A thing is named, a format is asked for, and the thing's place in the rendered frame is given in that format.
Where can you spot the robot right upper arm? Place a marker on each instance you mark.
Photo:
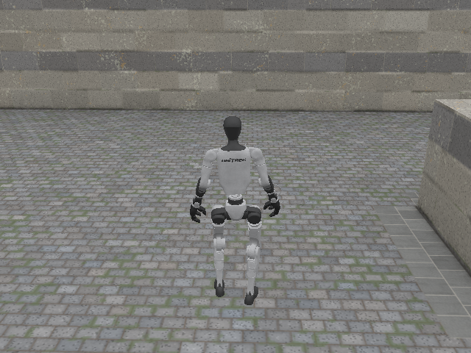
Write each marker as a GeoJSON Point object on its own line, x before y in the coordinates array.
{"type": "Point", "coordinates": [256, 154]}

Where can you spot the robot left upper arm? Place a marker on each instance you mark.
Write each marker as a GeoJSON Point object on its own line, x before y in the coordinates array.
{"type": "Point", "coordinates": [210, 156]}

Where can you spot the left robot hand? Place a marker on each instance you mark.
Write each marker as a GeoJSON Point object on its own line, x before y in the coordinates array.
{"type": "Point", "coordinates": [193, 212]}

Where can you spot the right robot shin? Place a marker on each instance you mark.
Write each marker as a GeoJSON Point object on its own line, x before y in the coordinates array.
{"type": "Point", "coordinates": [252, 271]}

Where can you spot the right robot forearm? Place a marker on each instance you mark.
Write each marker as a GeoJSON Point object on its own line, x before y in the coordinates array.
{"type": "Point", "coordinates": [270, 191]}

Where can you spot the right robot hand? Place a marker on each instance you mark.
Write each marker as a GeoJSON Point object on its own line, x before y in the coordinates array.
{"type": "Point", "coordinates": [275, 206]}

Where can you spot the robot right thigh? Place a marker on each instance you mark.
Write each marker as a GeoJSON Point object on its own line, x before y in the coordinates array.
{"type": "Point", "coordinates": [254, 221]}

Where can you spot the left robot forearm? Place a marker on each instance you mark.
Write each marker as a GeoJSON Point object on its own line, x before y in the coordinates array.
{"type": "Point", "coordinates": [198, 196]}

